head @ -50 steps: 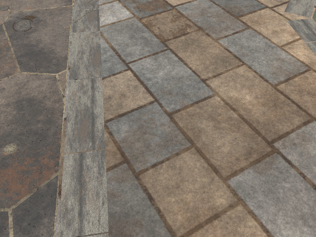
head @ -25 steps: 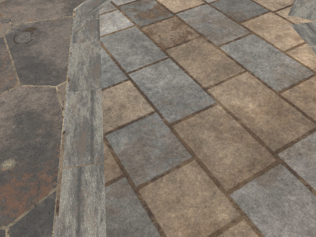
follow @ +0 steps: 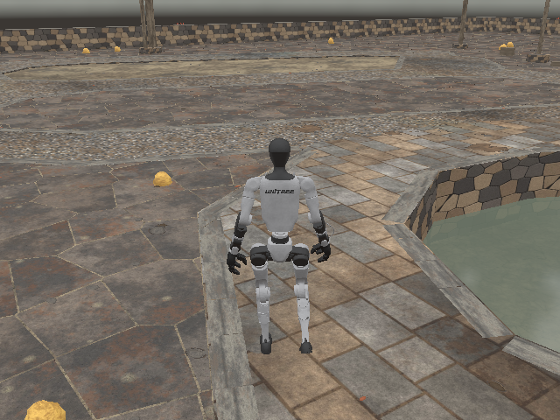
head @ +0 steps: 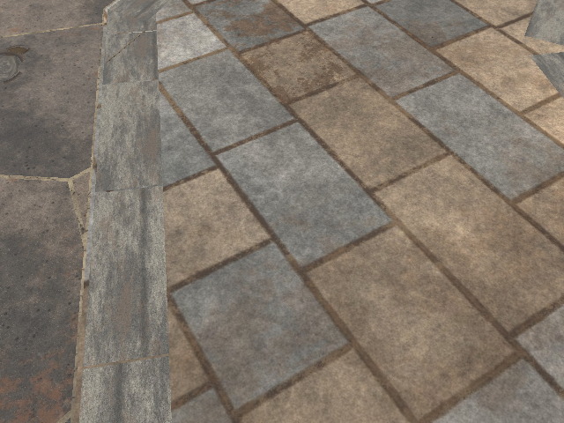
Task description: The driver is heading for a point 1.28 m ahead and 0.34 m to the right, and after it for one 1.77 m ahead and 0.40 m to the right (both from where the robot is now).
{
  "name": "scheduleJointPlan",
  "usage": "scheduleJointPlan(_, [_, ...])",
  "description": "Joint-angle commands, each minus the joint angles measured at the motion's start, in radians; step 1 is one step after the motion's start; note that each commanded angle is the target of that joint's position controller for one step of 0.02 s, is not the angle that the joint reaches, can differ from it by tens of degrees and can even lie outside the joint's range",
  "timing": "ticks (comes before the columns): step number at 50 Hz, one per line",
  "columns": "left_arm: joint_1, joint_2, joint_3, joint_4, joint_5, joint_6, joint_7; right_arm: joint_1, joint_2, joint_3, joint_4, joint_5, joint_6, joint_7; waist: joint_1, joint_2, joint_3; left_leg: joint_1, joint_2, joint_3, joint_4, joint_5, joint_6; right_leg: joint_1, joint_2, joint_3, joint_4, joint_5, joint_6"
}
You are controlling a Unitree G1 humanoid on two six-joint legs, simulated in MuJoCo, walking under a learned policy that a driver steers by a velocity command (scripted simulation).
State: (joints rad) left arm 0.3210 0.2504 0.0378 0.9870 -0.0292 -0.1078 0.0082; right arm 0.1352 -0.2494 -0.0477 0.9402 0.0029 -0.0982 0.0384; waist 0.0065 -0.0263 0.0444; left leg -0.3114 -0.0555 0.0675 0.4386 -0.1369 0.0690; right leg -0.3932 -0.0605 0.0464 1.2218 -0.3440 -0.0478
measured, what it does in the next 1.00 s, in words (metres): walks ahead: right foot, then left foot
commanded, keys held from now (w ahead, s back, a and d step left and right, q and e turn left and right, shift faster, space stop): w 0.86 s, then w+e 0.14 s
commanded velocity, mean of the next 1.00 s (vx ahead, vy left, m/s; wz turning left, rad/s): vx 0.50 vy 0.00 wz -0.02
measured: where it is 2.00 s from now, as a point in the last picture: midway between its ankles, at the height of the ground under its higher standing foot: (345, 211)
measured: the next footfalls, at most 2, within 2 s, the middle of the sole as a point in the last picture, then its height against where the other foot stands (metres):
right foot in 0.38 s outside the picture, level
left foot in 0.94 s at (263, 329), level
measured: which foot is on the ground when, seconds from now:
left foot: down 0.00-0.40, up 0.42-0.92, down 0.94-1.00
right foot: up 0.00-0.36, down 0.38-0.96, up 0.98-1.00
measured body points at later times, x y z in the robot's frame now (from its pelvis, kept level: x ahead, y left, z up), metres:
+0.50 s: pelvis +0.29 -0.07 +0.00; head +0.32 -0.09 +0.45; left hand +0.42 +0.19 -0.11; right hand +0.31 -0.34 -0.15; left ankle +0.17 +0.08 -0.64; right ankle +0.36 -0.16 -0.74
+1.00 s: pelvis +0.57 -0.02 -0.01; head +0.61 -0.01 +0.44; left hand +0.55 +0.24 -0.16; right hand +0.76 -0.27 -0.11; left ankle +0.67 +0.07 -0.74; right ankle +0.39 -0.16 -0.67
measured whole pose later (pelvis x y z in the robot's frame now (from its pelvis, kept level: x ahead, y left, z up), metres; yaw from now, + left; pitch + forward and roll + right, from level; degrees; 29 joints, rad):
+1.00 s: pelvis +0.57 -0.02 -0.01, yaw -1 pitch +2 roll -1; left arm 0.38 0.25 0.05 1.01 -0.02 -0.07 0.01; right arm 0.03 -0.24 -0.05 0.86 0.00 -0.11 0.03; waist 0.04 -0.01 0.04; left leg -0.47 0.01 0.06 0.57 -0.13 0.05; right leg -0.16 0.00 0.04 0.93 -0.48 -0.02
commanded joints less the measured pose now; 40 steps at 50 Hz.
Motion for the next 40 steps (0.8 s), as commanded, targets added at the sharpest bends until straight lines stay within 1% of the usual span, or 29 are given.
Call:
scheduleJointPlan(1, [0.079, 0.049, 0.023, -0.042, 0.006, 0.011, 0.01, 0.007, -0.069, -0.008, -0.024, -0.007, -0.021, 0.004, 0.028, 0.098, -0.046, 0.078, 0.262, -0.286, -0.309, 0.019, 0.175, -0.13, -0.096, 0.032, -0.028, 0.064, 0.0])
scheduleJointPlan(2, [0.06, 0.048, 0.025, -0.054, 0.009, 0.02, 0.012, 0.024, -0.081, -0.009, -0.012, -0.004, -0.023, 0.0, 0.033, 0.1, -0.024, 0.048, 0.257, -0.257, -0.329, 0.031, 0.181, -0.144, -0.102, 0.023, -0.065, 0.078, 0.01])
scheduleJointPlan(3, [0.019, 0.057, 0.028, -0.074, 0.014, 0.024, 0.014, 0.042, -0.1, -0.012, -0.004, -0.005, -0.024, -0.008, 0.031, 0.095, -0.005, 0.037, 0.256, -0.24, -0.347, 0.032, 0.188, -0.177, -0.109, 0.017, -0.111, 0.115, 0.023])
scheduleJointPlan(5, [-0.08, 0.069, 0.031, -0.113, 0.024, 0.023, 0.015, 0.085, -0.13, -0.018, 0.007, -0.005, -0.022, -0.025, 0.009, 0.076, 0.019, 0.064, 0.26, -0.225, -0.364, 0.048, 0.191, -0.258, -0.117, 0.012, -0.237, 0.224, 0.046])
scheduleJointPlan(6, [-0.121, 0.067, 0.03, -0.127, 0.026, 0.02, 0.012, 0.104, -0.136, -0.019, 0.01, -0.004, -0.019, -0.032, -0.002, 0.07, 0.022, 0.082, 0.253, -0.209, -0.364, 0.061, 0.181, -0.272, -0.113, 0.008, -0.313, 0.286, 0.051])
scheduleJointPlan(9, [-0.241, 0.047, 0.019, -0.159, 0.021, 0.01, -0.002, 0.16, -0.154, -0.022, 0.019, 0.006, -0.011, -0.043, -0.041, 0.068, 0.027, 0.112, 0.225, -0.146, -0.357, 0.093, 0.146, -0.226, -0.07, -0.032, -0.529, 0.428, 0.054])
scheduleJointPlan(10, [-0.277, 0.045, 0.016, -0.168, 0.018, 0.009, -0.007, 0.185, -0.16, -0.023, 0.027, 0.01, -0.009, -0.045, -0.056, 0.067, 0.028, 0.129, 0.228, -0.139, -0.353, 0.087, 0.142, -0.212, -0.057, -0.044, -0.571, 0.447, 0.056])
scheduleJointPlan(12, [-0.334, 0.049, 0.012, -0.189, 0.011, 0.008, -0.018, 0.232, -0.165, -0.025, 0.044, 0.017, -0.001, -0.046, -0.076, 0.067, 0.038, 0.197, 0.252, -0.142, -0.329, 0.08, 0.139, -0.218, -0.045, -0.043, -0.629, 0.442, 0.053])
scheduleJointPlan(14, [-0.37, 0.062, 0.013, -0.212, 0.008, 0.004, -0.031, 0.259, -0.167, -0.029, 0.058, 0.02, 0.011, -0.047, -0.076, 0.068, 0.045, 0.285, 0.29, -0.153, -0.288, 0.095, 0.128, -0.24, -0.04, -0.03, -0.675, 0.389, 0.033])
scheduleJointPlan(16, [-0.356, 0.086, 0.019, -0.221, 0.007, -0.001, -0.04, 0.258, -0.179, -0.036, 0.06, 0.02, 0.023, -0.049, -0.052, 0.08, 0.029, 0.347, 0.32, -0.165, -0.234, 0.158, 0.111, -0.204, -0.026, -0.034, -0.705, 0.31, 0.006])
scheduleJointPlan(17, [-0.313, 0.105, 0.028, -0.214, 0.007, -0.004, -0.043, 0.242, -0.187, -0.039, 0.055, 0.019, 0.029, -0.05, -0.021, 0.095, 0.004, 0.36, 0.319, -0.158, -0.179, 0.268, 0.099, -0.134, -0.006, -0.052, -0.717, 0.274, -0.01])
scheduleJointPlan(18, [-0.207, 0.136, 0.046, -0.185, 0.008, -0.005, -0.042, 0.222, -0.182, -0.036, 0.049, 0.016, 0.036, -0.049, 0.04, 0.094, -0.059, 0.35, 0.283, -0.123, -0.044, 0.432, 0.078, 0.013, 0.028, -0.081, -0.737, 0.262, -0.033])
scheduleJointPlan(19, [-0.025, 0.192, 0.073, -0.132, 0.011, -0.005, -0.034, 0.226, -0.148, -0.023, 0.037, 0.005, 0.04, -0.049, 0.11, 0.069, -0.183, 0.254, 0.224, -0.078, 0.182, 0.451, 0.047, 0.272, 0.009, -0.059, -0.715, 0.274, -0.071])
scheduleJointPlan(20, [0.125, 0.302, 0.099, -0.104, 0.033, -0.002, -0.029, 0.323, -0.052, 0.009, 0.01, -0.008, 0.028, -0.043, 0.101, -0.129, -0.357, -0.095, 0.099, -0.015, 0.581, 0.127, -0.017, 0.673, -0.246, 0.318, -0.721, 0.212, -0.204])
scheduleJointPlan(21, [0.159, 0.268, 0.089, -0.089, 0.024, 0.003, -0.036, 0.349, -0.018, 0.022, 0.025, 0.006, 0.003, -0.038, 0.096, -0.267, -0.443, -0.328, -0.013, -0.11, 0.805, -0.42, -0.041, 0.806, -0.353, 0.694, -0.906, 0.058, -0.293])
scheduleJointPlan(22, [0.091, 0.195, 0.064, -0.101, 0.018, 0.0, -0.037, 0.264, -0.133, -0.006, 0.008, 0.033, -0.017, -0.033, 0.099, -0.173, -0.316, -0.434, 0.054, -0.185, 0.898, -0.4, -0.018, 0.715, -0.319, 0.609, -0.929, 0.001, -0.24])
scheduleJointPlan(23, [0.004, 0.155, 0.052, -0.124, 0.022, -0.001, -0.033, 0.181, -0.152, -0.011, -0.016, 0.046, -0.028, -0.033, 0.079, -0.116, -0.207, -0.452, 0.108, -0.161, 0.886, -0.311, -0.001, 0.577, -0.283, 0.457, -0.94, 0.064, -0.203])
scheduleJointPlan(24, [-0.068, 0.129, 0.042, -0.135, 0.029, -0.002, -0.036, 0.143, -0.143, -0.012, -0.02, 0.036, -0.028, -0.039, 0.048, -0.046, -0.131, -0.413, 0.153, -0.139, 0.822, -0.227, -0.003, 0.433, -0.243, 0.342, -0.972, 0.168, -0.186])
scheduleJointPlan(25, [-0.107, 0.101, 0.035, -0.14, 0.036, -0.007, -0.038, 0.139, -0.137, -0.02, -0.018, 0.023, -0.017, -0.044, 0.017, -0.043, -0.095, -0.357, 0.187, -0.143, 0.753, -0.173, -0.006, 0.339, -0.206, 0.264, -1.003, 0.234, -0.169])
scheduleJointPlan(26, [-0.118, 0.091, 0.032, -0.135, 0.04, -0.008, -0.041, 0.156, -0.115, -0.02, -0.013, 0.018, -0.003, -0.044, -0.005, -0.054, -0.083, -0.303, 0.199, -0.143, 0.721, -0.143, -0.01, 0.281, -0.184, 0.22, -1.033, 0.263, -0.164])
scheduleJointPlan(27, [-0.109, 0.092, 0.032, -0.127, 0.038, -0.011, -0.042, 0.17, -0.091, -0.018, -0.008, 0.016, 0.009, -0.045, -0.016, -0.051, -0.077, -0.28, 0.202, -0.137, 0.694, -0.128, -0.017, 0.254, -0.173, 0.189, -1.055, 0.297, -0.171])
scheduleJointPlan(28, [-0.093, 0.102, 0.035, -0.117, 0.036, -0.014, -0.04, 0.17, -0.078, -0.017, -0.01, 0.014, 0.018, -0.046, -0.024, -0.045, -0.066, -0.284, 0.205, -0.13, 0.666, -0.11, -0.025, 0.238, -0.169, 0.16, -1.072, 0.338, -0.179])
scheduleJointPlan(29, [-0.077, 0.118, 0.039, -0.107, 0.035, -0.015, -0.035, 0.148, -0.077, -0.018, -0.019, 0.011, 0.023, -0.047, -0.026, -0.037, -0.051, -0.311, 0.207, -0.128, 0.628, -0.076, -0.033, 0.237, -0.168, 0.138, -1.086, 0.371, -0.186])
scheduleJointPlan(30, [-0.06, 0.13, 0.043, -0.099, 0.035, -0.014, -0.03, 0.111, -0.08, -0.02, -0.033, 0.007, 0.025, -0.048, -0.02, -0.025, -0.037, -0.348, 0.209, -0.127, 0.576, -0.033, -0.043, 0.247, -0.169, 0.121, -1.096, 0.394, -0.189])
scheduleJointPlan(32, [-0.03, 0.135, 0.044, -0.085, 0.032, -0.007, -0.018, 0.039, -0.078, -0.022, -0.058, 0.001, 0.024, -0.046, -0.005, -0.02, -0.019, -0.394, 0.207, -0.122, 0.459, 0.069, -0.058, 0.27, -0.158, 0.084, -1.108, 0.412, -0.18])
scheduleJointPlan(34, [-0.011, 0.136, 0.043, -0.075, 0.028, -0.001, -0.009, -0.028, -0.064, -0.018, -0.077, 0.003, 0.018, -0.04, 0.013, -0.03, -0.004, -0.375, 0.191, -0.104, 0.329, 0.174, -0.062, 0.269, -0.131, 0.035, -1.118, 0.4, -0.16])
scheduleJointPlan(36, [0.025, 0.144, 0.044, -0.06, 0.023, 0.001, -0.004, -0.103, -0.053, -0.012, -0.097, 0.006, 0.013, -0.034, 0.037, -0.029, 0.014, -0.344, 0.168, -0.078, 0.222, 0.242, -0.061, 0.274, -0.121, 0.008, -1.127, 0.373, -0.148])
scheduleJointPlan(38, [0.065, 0.149, 0.046, -0.039, 0.018, 0.006, -0.002, -0.161, -0.052, -0.007, -0.114, 0.011, 0.011, -0.026, 0.057, -0.026, 0.031, -0.341, 0.153, -0.069, 0.158, 0.255, -0.058, 0.319, -0.134, 0.004, -1.121, 0.36, -0.147])
scheduleJointPlan(40, [0.097, 0.15, 0.049, -0.019, 0.015, 0.016, -0.001, -0.209, -0.056, -0.005, -0.135, 0.015, 0.006, -0.016, 0.068, -0.026, 0.048, -0.368, 0.146, -0.073, 0.116, 0.224, -0.045, 0.395, -0.164, 0.007, -1.093, 0.381, -0.147])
